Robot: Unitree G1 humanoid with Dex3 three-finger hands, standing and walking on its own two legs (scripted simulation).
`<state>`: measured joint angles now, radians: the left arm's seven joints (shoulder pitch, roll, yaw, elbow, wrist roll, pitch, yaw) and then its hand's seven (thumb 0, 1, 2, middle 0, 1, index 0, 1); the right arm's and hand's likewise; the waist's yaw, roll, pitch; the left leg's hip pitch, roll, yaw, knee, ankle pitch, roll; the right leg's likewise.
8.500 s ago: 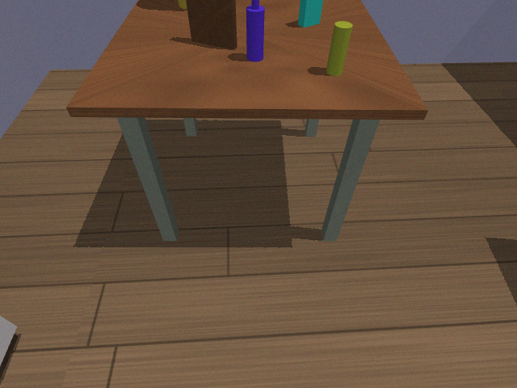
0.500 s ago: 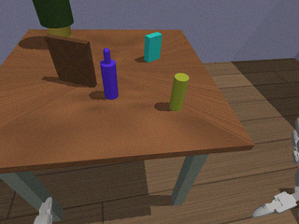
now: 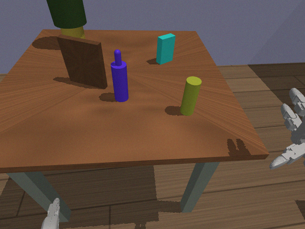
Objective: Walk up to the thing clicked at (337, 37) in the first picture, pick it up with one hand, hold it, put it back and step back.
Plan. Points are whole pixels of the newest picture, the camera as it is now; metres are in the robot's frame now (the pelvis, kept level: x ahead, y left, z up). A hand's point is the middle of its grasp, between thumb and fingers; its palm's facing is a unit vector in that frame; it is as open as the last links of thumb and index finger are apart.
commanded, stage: go down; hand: right
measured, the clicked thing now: (190, 97) +0.55 -0.13 +0.05
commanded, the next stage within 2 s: none
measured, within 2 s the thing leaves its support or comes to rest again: neither
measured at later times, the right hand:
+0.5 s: hand (279, 115) +0.35 -0.30 +0.16, palm faces +0.01 +1.00 +0.00, open 17.4 cm
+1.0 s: hand (272, 101) +0.41 -0.31 +0.16, palm faces +0.01 +1.00 +0.02, open 17.7 cm
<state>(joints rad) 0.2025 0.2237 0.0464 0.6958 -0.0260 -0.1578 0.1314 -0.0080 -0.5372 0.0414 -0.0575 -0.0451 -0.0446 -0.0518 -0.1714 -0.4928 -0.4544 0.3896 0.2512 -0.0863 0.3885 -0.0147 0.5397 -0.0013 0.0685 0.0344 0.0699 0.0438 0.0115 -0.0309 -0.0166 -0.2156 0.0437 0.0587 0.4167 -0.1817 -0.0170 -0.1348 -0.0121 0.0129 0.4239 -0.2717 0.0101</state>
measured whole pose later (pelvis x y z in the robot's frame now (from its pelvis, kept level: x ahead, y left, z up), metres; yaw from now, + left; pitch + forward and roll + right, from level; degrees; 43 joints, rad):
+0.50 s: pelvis +0.00 +0.00 +0.00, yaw +0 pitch +2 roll +1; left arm 0.19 0.25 -0.01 0.71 -0.03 -0.21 0.16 -0.01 -0.54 0.05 -0.06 -0.05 -0.04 -0.06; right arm -0.48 -0.62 -0.47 0.74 0.28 0.00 0.56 -0.02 0.53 0.00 0.07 0.03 0.07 0.04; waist 0.03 -0.01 -0.04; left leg -0.30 0.04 0.05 0.45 -0.18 -0.02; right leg -0.23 -0.02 0.01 0.49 -0.29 0.01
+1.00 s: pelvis +0.00 -0.01 -0.01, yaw +1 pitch +8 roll +1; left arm 0.21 0.26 -0.06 0.66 -0.02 -0.21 0.17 -0.01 -0.54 0.06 -0.06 -0.05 -0.05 -0.06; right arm -0.70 -0.75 -0.49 1.04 0.23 -0.07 0.58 -0.02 0.60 -0.01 0.06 0.04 0.06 0.05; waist 0.08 0.00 -0.07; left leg -0.43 0.03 0.04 0.50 -0.19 -0.02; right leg -0.38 -0.03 0.00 0.58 -0.33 0.01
